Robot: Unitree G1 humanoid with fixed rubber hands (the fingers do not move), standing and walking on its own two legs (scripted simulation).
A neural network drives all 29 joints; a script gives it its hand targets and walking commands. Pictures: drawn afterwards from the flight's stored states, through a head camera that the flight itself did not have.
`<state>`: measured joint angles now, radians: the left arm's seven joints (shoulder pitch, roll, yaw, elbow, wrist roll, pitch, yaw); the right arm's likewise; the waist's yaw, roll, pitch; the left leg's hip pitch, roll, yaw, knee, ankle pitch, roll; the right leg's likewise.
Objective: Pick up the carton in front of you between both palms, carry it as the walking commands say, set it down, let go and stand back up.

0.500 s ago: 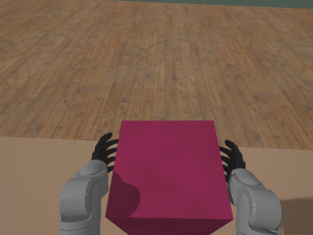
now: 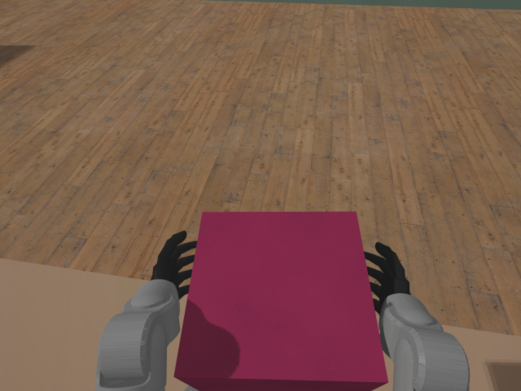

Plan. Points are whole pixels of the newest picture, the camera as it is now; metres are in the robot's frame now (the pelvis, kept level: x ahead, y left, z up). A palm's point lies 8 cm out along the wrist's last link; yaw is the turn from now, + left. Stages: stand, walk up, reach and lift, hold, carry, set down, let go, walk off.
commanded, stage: carry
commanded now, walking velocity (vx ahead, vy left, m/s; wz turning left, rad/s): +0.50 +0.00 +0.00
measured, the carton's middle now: (278, 314) +0.23 -0.01 +0.02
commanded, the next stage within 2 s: none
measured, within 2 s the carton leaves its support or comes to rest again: neither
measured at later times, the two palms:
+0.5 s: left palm (206, 106) +0.69 +0.17 +0.09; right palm (337, 112) +0.67 -0.13 +0.09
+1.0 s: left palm (227, 49) +1.02 +0.16 +0.09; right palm (325, 53) +1.03 -0.14 +0.07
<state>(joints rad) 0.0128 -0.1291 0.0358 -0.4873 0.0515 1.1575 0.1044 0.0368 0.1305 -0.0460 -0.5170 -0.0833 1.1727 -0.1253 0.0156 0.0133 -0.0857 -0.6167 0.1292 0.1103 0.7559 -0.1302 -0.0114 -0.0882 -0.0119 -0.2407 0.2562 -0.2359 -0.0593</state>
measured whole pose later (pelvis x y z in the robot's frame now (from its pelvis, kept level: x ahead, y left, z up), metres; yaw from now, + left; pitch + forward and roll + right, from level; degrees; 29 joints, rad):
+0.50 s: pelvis +0.33 +0.04 -0.01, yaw -2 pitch +5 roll +0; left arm -0.53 -0.10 0.24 -0.14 0.04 1.13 0.15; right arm -0.54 0.08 -0.24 -0.10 -0.03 1.12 -0.16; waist -0.03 -0.01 0.02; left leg -0.29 0.01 0.19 0.50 -0.31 0.08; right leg -0.74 -0.08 -0.03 1.07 -0.25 -0.05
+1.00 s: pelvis +0.68 -0.01 -0.03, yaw -2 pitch +5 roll -2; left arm -0.52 -0.11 0.21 -0.19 -0.02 1.06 0.15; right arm -0.45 0.11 -0.25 -0.31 -0.06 1.11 -0.15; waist 0.13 0.08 0.05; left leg -0.56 0.01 0.05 0.44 0.20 0.03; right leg -0.24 0.08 -0.12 0.62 -0.37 -0.09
